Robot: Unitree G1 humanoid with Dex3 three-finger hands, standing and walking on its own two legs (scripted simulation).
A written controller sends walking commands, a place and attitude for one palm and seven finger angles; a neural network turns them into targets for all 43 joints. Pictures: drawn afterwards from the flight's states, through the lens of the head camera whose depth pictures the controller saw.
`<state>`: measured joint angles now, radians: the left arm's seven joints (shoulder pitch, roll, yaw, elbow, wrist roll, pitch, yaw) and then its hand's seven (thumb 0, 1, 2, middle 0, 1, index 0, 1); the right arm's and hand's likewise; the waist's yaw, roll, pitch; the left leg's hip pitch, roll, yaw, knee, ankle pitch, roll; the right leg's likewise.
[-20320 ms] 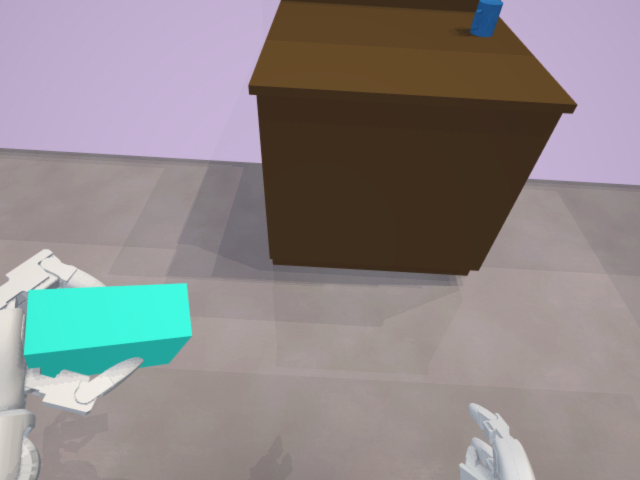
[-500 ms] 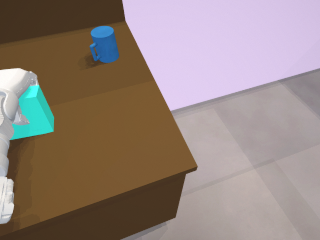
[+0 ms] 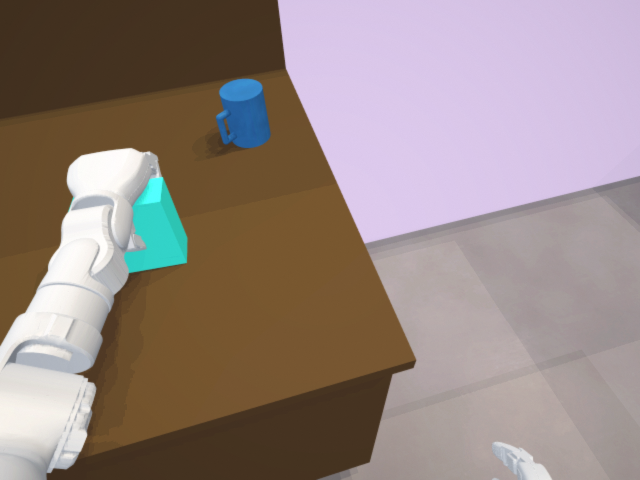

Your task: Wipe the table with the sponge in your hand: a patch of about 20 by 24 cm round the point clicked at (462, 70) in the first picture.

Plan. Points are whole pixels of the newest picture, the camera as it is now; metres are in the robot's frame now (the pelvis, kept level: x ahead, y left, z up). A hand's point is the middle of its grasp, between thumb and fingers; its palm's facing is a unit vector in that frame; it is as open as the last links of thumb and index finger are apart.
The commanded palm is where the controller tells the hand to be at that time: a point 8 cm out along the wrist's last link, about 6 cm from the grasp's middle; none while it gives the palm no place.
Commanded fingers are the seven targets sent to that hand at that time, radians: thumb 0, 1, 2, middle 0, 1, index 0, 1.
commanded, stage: slide across to the middle lane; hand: left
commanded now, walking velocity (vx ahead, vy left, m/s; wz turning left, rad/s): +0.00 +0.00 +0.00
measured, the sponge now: (140, 238) +0.40 +0.29 +0.07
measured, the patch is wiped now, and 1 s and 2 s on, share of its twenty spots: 0.35 0.45 0.75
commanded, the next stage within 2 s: wipe back along the middle lane in 0.04 s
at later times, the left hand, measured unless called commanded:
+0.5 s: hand (151, 219) +0.39 +0.25 +0.12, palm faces -0.01 -0.01 -1.00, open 9.7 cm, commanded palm +0.36 +0.25 +0.15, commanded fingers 0.00 0.10 1.30 -1.20 -1.60 -1.20 -1.60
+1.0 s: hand (150, 247) +0.35 +0.24 +0.11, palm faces +0.05 -0.02 -1.00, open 9.7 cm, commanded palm +0.31 +0.23 +0.13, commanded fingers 0.00 0.10 1.30 -1.20 -1.60 -1.20 -1.60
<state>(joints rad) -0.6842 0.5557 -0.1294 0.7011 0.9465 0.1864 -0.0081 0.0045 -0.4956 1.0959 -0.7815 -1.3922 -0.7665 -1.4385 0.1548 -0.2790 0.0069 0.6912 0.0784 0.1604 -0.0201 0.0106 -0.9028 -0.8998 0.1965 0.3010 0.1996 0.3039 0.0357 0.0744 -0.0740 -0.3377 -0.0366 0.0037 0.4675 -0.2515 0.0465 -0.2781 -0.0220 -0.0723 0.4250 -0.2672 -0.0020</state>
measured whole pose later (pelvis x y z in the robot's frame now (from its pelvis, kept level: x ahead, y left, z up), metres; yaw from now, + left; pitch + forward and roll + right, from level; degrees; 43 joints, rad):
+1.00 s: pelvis +0.00 -0.02 +0.00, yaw -2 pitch +3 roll +0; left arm -0.32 0.49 -0.12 0.27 0.93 0.38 0.02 0.01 -0.45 1.08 -0.72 -1.45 -0.71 -1.49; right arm 0.11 -0.30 0.03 0.63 0.10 0.18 0.00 0.01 -0.90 -0.90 0.19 0.30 0.20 0.30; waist 0.05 0.10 -0.08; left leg -0.26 -0.01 0.03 0.47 -0.26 0.02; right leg -0.23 0.01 -0.05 0.45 -0.28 -0.02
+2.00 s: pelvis -0.01 -0.03 +0.00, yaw -3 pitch +0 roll +1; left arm 0.08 0.41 -0.16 -0.24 0.92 0.52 0.07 0.03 -0.43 1.07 -0.67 -1.49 -0.72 -1.45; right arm 0.06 -0.29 0.04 0.61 0.08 0.16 0.01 0.02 -0.90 -0.90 0.19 0.30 0.20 0.30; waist 0.09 0.12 -0.06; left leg -0.20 0.00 0.04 0.49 -0.28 0.01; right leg -0.19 0.02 -0.03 0.52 -0.32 -0.04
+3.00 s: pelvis -0.03 -0.04 +0.00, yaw -2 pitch -2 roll +1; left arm -0.31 0.31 -0.36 0.12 0.96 0.61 0.00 -0.01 -0.50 1.08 -0.77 -1.39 -0.82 -1.34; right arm 0.00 -0.28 0.06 0.69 0.09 0.18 0.01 0.02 -0.90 -0.90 0.19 0.30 0.20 0.30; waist 0.10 0.11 -0.05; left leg -0.18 0.00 0.03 0.44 -0.22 -0.01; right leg -0.18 0.02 -0.04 0.50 -0.28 -0.06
